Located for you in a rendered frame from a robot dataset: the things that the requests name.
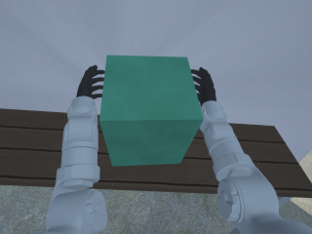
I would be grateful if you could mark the right robot upper arm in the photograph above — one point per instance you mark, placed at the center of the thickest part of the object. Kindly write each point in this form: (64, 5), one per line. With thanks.
(251, 204)

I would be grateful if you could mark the robot right forearm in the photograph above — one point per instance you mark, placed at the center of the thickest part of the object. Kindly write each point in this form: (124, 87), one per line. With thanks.
(225, 149)

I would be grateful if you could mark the robot right hand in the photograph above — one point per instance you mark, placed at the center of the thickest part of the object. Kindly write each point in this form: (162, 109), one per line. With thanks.
(207, 88)

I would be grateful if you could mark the left robot upper arm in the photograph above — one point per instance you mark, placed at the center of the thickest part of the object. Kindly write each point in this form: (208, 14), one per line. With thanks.
(77, 212)

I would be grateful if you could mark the robot left forearm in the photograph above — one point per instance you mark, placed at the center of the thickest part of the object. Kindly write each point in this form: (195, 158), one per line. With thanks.
(79, 153)

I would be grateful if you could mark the carton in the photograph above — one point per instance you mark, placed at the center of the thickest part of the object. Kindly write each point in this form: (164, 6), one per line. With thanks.
(149, 111)

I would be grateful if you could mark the robot left hand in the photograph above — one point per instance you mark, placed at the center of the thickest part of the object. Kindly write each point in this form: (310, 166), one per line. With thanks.
(86, 87)

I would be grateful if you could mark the table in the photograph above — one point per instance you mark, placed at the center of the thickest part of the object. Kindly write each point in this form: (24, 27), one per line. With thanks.
(31, 151)

